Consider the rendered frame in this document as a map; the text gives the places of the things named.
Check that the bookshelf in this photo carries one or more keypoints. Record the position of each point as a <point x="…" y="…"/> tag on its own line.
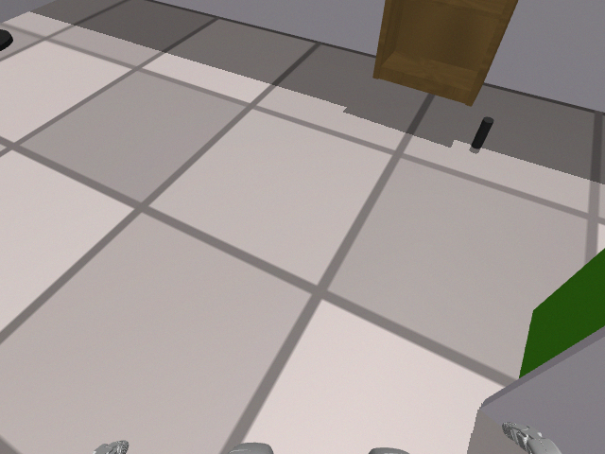
<point x="441" y="47"/>

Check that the can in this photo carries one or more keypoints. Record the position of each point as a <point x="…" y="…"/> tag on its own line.
<point x="482" y="132"/>

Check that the right robot hand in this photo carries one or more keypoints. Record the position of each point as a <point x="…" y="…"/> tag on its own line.
<point x="530" y="439"/>

